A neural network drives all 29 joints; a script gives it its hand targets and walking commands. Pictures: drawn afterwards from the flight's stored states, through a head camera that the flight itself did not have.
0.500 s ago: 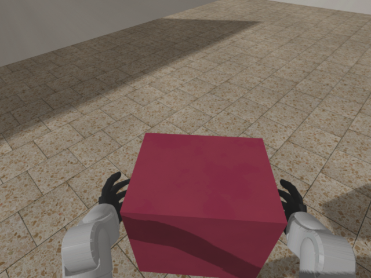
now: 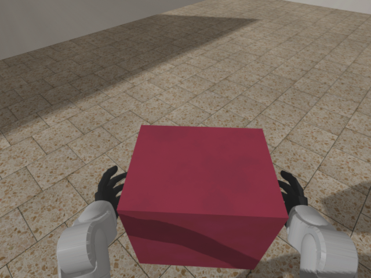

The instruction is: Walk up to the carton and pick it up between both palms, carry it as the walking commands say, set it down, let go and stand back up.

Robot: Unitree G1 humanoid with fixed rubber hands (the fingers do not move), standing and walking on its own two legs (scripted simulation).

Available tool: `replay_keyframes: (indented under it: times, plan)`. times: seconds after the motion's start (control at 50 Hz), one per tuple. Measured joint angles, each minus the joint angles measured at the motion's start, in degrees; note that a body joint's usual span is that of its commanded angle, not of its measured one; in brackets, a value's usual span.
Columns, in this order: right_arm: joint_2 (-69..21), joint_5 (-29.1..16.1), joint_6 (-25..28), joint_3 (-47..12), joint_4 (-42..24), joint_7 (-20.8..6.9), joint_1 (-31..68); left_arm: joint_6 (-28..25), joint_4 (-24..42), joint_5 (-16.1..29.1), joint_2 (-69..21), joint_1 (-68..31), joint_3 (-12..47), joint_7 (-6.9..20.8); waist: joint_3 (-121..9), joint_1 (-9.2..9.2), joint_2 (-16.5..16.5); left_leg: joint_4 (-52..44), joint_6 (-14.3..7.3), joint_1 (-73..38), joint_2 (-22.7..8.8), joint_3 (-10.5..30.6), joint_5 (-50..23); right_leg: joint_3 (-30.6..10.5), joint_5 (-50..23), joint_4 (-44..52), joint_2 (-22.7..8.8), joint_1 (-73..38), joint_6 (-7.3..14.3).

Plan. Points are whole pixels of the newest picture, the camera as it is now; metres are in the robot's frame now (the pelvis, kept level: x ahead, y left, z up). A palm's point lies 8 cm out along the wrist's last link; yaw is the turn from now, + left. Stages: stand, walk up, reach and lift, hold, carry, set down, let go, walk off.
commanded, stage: carry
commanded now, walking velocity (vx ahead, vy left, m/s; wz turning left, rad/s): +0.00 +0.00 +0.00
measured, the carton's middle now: (198, 198) +0.30 +0.00 +0.04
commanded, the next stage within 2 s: hold in 1.24 s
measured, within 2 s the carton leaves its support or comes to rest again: neither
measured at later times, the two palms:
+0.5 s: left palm (110, 193) +0.27 +0.18 +0.10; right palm (288, 198) +0.27 -0.17 +0.10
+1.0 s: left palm (109, 193) +0.27 +0.18 +0.10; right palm (288, 198) +0.27 -0.17 +0.10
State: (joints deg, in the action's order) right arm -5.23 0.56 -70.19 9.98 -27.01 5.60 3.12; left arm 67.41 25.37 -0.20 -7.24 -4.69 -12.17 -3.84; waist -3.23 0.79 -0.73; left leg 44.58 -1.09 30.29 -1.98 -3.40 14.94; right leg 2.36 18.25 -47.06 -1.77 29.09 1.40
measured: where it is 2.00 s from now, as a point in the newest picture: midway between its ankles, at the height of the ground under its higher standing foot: outside the picture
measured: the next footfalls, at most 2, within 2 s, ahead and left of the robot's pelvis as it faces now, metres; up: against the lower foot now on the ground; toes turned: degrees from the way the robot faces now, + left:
none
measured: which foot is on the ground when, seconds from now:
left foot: down 0.00-1.00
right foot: down 0.00-1.00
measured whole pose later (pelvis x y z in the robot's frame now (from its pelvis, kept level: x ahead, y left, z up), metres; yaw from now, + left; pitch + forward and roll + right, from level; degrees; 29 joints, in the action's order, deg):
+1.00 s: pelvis +0.02 +0.00 +0.01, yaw +0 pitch +3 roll +0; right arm -5.5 0.6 -68.7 9.9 -27.3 4.9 3.4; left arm 67.1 27.3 -0.4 -7.2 -4.7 -12.2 -3.9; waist -3.4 0.8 -0.7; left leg 41.7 -0.9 30.3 -2.0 -3.5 14.5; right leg 2.4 18.0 -44.0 -1.7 29.1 0.9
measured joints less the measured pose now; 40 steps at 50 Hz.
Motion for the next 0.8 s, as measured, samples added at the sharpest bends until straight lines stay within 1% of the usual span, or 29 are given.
replay_keyframes:
  times: [0.46, 0.8]
  plan:
    - [-0.01, 0.0, -0.1, -0.01, -0.84, -0.19, 0.48, 0.07, 1.32, 0.14, 0.0, 0.0, 0.0, -0.08, 0.01, 0.0, 0.0, -2.5, 0.12, 0.13, 0.03, -0.08, -0.23, 0.0, -0.03, 2.8, 0.08, 0.0, -0.45]
    - [-0.11, 0.0, 0.65, -0.15, -1.21, -0.55, 0.49, 0.07, 2.54, 0.04, -0.01, 0.0, 0.0, -0.1, 0.01, 0.0, 0.0, -2.78, 0.16, 0.1, 0.03, -0.09, -0.32, 0.0, -0.16, 3.06, 0.08, 0.0, -0.54]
